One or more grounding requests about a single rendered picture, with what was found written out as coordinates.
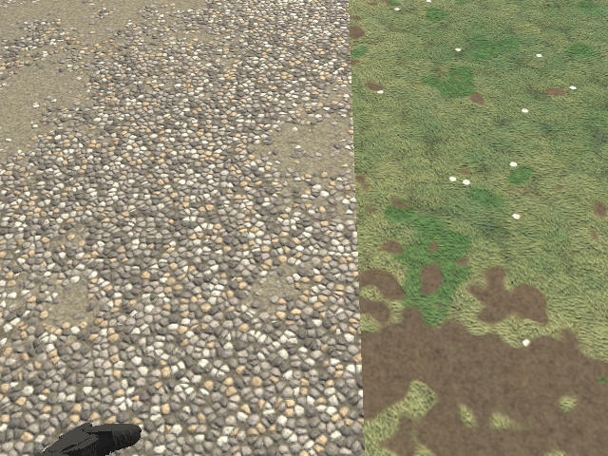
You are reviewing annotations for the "robot left hand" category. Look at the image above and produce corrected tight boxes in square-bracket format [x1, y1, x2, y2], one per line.
[34, 423, 142, 456]

